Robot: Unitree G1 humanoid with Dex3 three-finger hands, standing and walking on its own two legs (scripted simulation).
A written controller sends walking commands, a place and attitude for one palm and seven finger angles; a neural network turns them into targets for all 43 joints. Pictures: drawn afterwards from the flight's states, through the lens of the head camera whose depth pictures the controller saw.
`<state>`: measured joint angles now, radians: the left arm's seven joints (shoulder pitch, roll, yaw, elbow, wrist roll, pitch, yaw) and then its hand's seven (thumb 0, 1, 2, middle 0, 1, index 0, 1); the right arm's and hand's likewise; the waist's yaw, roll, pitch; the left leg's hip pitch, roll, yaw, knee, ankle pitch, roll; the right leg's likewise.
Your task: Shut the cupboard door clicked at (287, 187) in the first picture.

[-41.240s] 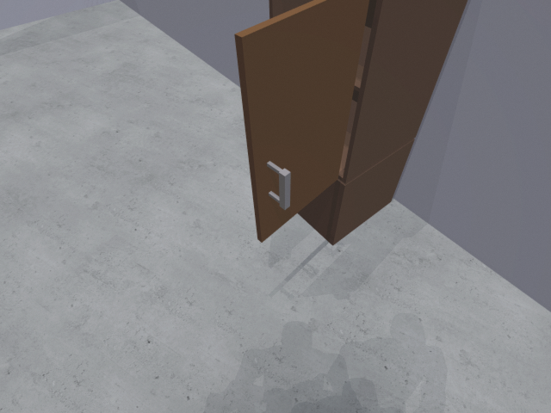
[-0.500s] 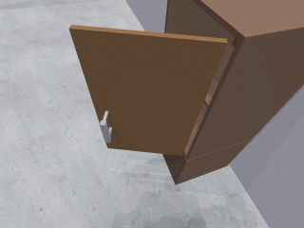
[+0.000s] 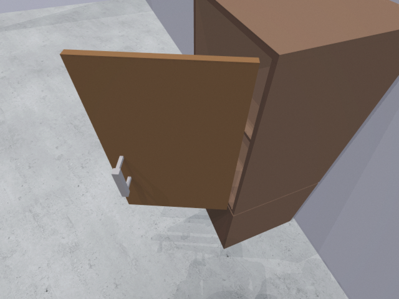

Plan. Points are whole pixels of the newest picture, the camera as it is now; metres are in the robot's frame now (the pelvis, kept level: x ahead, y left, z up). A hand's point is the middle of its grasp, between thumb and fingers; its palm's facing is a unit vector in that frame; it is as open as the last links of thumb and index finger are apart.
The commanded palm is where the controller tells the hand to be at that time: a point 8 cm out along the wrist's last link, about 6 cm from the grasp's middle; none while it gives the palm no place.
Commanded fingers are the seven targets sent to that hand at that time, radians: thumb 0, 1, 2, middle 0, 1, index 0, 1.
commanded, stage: come to a stop and stand still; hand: left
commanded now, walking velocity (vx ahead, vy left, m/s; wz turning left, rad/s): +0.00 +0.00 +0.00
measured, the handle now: (123, 177) +0.44 +0.24 -0.11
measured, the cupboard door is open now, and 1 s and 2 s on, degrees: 65 65 65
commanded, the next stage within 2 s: look again from close up in 1.18 s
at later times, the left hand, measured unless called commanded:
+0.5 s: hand out of the picture -0.03 +0.13 -0.18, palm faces +0.08 -0.98 -0.16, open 7.3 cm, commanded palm none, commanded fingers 0.00 0.90 0.90 -0.20 -0.30 -0.20 -0.30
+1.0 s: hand out of the picture -0.01 +0.17 -0.18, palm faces +0.06 -0.98 -0.17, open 7.3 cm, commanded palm none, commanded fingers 0.00 0.90 0.90 -0.20 -0.30 -0.20 -0.30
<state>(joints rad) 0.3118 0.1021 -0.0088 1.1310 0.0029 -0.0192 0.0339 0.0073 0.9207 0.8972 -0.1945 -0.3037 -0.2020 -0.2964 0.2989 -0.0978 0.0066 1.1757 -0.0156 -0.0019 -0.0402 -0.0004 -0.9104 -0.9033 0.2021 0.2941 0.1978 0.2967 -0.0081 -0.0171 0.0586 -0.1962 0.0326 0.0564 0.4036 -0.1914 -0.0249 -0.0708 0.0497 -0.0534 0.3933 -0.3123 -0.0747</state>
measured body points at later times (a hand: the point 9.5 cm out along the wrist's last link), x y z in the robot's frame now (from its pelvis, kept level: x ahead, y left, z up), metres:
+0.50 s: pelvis +0.02 -0.01 +0.00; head +0.04 -0.01 +0.45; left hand -0.03 +0.19 -0.16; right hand +0.02 -0.23 -0.16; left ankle +0.01 +0.14 -0.74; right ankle -0.06 -0.06 -0.74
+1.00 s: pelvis +0.02 +0.01 +0.00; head +0.04 +0.01 +0.45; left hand -0.01 +0.22 -0.16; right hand +0.01 -0.20 -0.16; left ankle +0.01 +0.14 -0.74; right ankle -0.06 -0.06 -0.74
